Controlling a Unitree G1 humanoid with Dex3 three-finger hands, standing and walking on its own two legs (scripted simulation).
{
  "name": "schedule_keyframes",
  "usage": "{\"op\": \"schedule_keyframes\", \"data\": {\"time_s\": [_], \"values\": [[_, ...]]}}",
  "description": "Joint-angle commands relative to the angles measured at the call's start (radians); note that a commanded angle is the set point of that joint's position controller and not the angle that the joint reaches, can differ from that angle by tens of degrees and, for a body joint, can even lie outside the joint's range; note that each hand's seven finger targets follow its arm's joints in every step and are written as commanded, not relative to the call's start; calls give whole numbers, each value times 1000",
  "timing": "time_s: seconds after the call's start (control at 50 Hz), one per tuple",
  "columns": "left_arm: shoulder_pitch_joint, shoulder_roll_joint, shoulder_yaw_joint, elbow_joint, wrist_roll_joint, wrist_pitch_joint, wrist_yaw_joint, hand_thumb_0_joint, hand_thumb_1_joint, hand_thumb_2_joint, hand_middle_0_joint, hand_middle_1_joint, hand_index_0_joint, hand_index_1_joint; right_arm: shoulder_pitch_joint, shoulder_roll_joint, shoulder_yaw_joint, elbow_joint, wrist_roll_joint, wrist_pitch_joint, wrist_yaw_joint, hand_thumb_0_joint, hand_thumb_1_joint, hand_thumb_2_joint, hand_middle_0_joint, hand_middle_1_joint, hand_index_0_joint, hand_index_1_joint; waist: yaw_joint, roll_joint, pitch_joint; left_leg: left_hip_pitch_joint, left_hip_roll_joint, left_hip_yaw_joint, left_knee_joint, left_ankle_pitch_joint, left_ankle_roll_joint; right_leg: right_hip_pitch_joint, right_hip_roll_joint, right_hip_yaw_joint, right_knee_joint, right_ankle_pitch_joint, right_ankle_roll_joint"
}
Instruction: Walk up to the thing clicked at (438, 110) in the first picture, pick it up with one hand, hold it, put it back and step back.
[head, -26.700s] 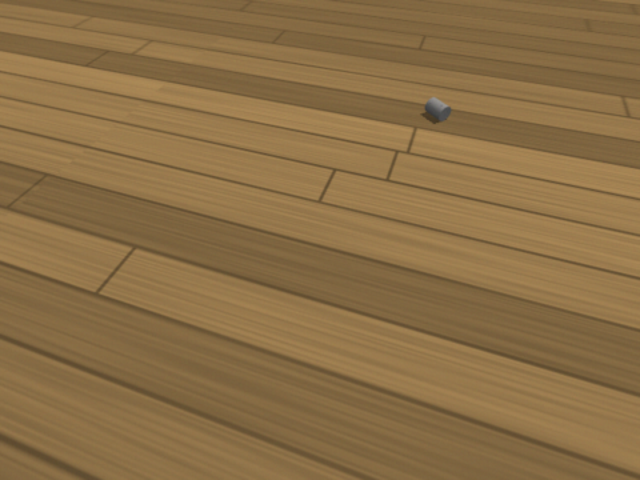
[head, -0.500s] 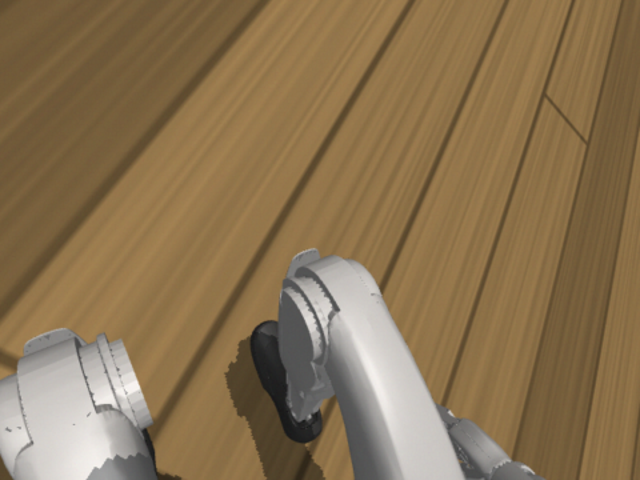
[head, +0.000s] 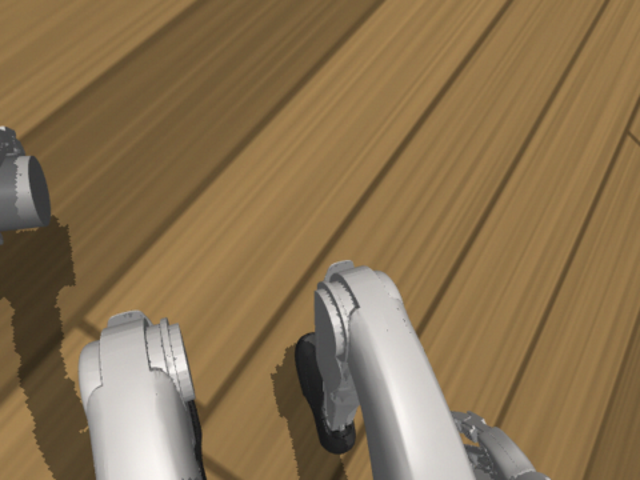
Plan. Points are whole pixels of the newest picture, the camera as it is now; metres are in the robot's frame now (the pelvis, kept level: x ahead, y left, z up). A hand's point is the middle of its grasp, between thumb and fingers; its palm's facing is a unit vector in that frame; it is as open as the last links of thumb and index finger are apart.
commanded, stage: settle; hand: left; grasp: from above
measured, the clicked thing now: out of the picture +0.48 +0.32 -0.19
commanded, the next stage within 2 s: lift in 0.10 s
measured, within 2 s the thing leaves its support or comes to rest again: neither
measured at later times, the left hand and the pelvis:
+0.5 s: hand out of the picture +0.45 +0.32 -0.10, palm faces -0.50 -0.06 -0.86, open 11.1 cm; pelvis -0.01 +0.00 +0.04, yaw +3 degrees
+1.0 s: hand out of the picture +0.38 +0.31 +0.08, palm faces -0.46 -0.09 -0.89, open 11.0 cm; pelvis +0.00 +0.00 +0.17, yaw +6 degrees
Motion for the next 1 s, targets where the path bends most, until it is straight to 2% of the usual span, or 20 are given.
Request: {"op": "schedule_keyframes", "data": {"time_s": [0.0,0.1,0.14,0.16,0.18,0.2,0.22,0.24,0.28,0.36,0.4,0.46,0.54,0.62,0.68,0.72,0.78,0.84,0.88,0.98], "values": [[-365,258,36,-198,-20,-11,24,0,795,788,-1178,-570,-1167,-584,224,-266,-96,1,7,23,-32,0,-906,-902,200,300,199,300,-25,364,-703,533,1,89,-268,187,8,346,31,-58,-230,186,-89],[-366,250,33,-180,-20,-15,15,0,764,820,-1155,-576,-1138,-597,225,-262,-98,0,9,32,-44,0,-905,-901,200,300,199,300,-29,350,-681,539,-2,87,-286,171,8,331,28,-55,-244,167,-93],[-380,262,40,-195,-17,-15,16,0,752,829,-1149,-584,-1130,-607,223,-257,-100,-1,11,35,-49,0,-905,-901,200,300,199,300,-16,357,-697,547,-2,89,-307,149,8,331,28,-49,-249,147,-94],[-383,263,40,-203,-19,-17,16,0,747,753,-1156,-614,-1157,-616,224,-251,-99,0,11,36,-49,0,-935,-914,199,300,199,300,-14,370,-710,546,-1,95,-309,156,8,348,28,-46,-248,153,-91],[-366,255,42,-198,-24,-13,14,0,674,764,-1076,-534,-1077,-536,231,-256,-101,0,13,36,-51,0,-886,-894,201,300,200,300,-9,365,-714,554,-5,96,-315,162,8,349,24,-48,-255,160,-91],[-353,249,39,-207,-29,-10,9,0,689,708,-1104,-602,-1108,-599,230,-245,-102,-2,15,36,-50,0,-934,-914,199,300,199,300,-3,376,-735,572,-3,97,-324,178,7,369,25,-46,-251,176,-88],[-370,265,44,-236,-30,-7,3,0,637,746,-1027,-526,-1028,-536,235,-244,-106,-1,19,40,-50,0,-886,-894,201,300,200,300,7,386,-783,596,-1,99,-333,184,9,381,27,-40,-252,185,-86],[-350,281,56,-227,-27,-1,0,0,668,694,-1076,-606,-1084,-603,238,-255,-115,-4,23,43,-52,0,-934,-914,199,300,199,300,13,391,-772,593,-6,95,-342,180,7,366,22,-40,-256,175,-91],[-327,240,41,-246,-51,12,-19,0,731,759,-1106,-614,-1108,-612,237,-243,-124,-3,30,47,-53,0,-920,-909,199,300,199,300,21,390,-785,632,-1,96,-364,182,7,370,22,-36,-266,183,-88],[-310,249,60,-318,-88,33,-53,0,747,765,-1110,-620,-1116,-616,252,-239,-147,-4,49,58,-59,0,-917,-908,199,300,199,300,41,395,-825,661,-5,97,-404,179,12,395,15,-24,-292,183,-86],[-270,214,47,-326,-109,36,-78,0,749,757,-1110,-618,-1116,-612,251,-231,-152,-4,55,62,-62,0,-918,-908,199,300,199,300,40,350,-797,638,-6,98,-419,152,16,408,17,-20,-313,158,-87],[-248,225,60,-423,-120,27,-106,0,748,754,-1110,-607,-1115,-603,245,-219,-168,-11,69,71,-71,0,-916,-907,199,300,199,300,70,348,-860,684,-7,108,-448,167,19,451,14,-1,-340,169,-86],[-200,197,60,-471,-147,14,-133,0,756,745,-1115,-589,-1118,-587,236,-215,-180,-14,79,76,-86,0,-914,-907,200,300,199,300,68,301,-791,706,-10,94,-484,153,18,435,8,5,-390,148,-91],[-156,182,66,-582,-171,4,-145,0,770,785,-1124,-606,-1123,-608,223,-194,-189,-37,95,77,-96,0,-911,-906,200,300,199,300,103,335,-884,809,3,78,-580,146,20,522,12,12,-416,171,-78],[-106,117,33,-579,-192,13,-153,0,779,755,-1118,-607,-1124,-602,214,-183,-193,-30,102,76,-107,0,-910,-905,200,300,199,300,91,302,-823,833,7,69,-621,143,22,534,12,11,-457,172,-75],[-65,138,48,-611,-195,23,-155,0,776,734,-1116,-589,-1121,-583,206,-182,-198,-30,108,79,-112,0,-907,-904,200,300,200,300,114,289,-838,882,8,72,-653,166,24,585,11,15,-495,183,-73],[-17,80,21,-664,-222,34,-174,0,795,711,-1124,-573,-1132,-565,183,-175,-206,-38,116,78,-120,0,-906,-904,200,300,200,300,116,284,-815,947,15,58,-716,168,21,618,9,18,-538,188,-69],[17,89,34,-725,-235,47,-178,0,781,683,-1117,-542,-1123,-536,162,-163,-208,-44,123,77,-135,0,-904,-903,200,300,200,300,128,259,-814,982,15,64,-782,121,22,709,13,26,-602,167,-67],[82,69,30,-758,-243,56,-177,0,777,692,-1116,-542,-1121,-538,146,-155,-212,-48,130,75,-144,0,-903,-903,200,300,200,300,145,253,-819,1043,17,67,-823,153,19,760,13,30,-644,184,-65],[141,50,25,-813,-251,88,-156,0,807,708,-1149,-525,-1149,-526,113,-131,-210,-37,142,68,-169,0,-899,-901,200,300,200,300,153,211,-777,1138,18,89,-930,162,20,906,18,49,-780,187,-62]]}}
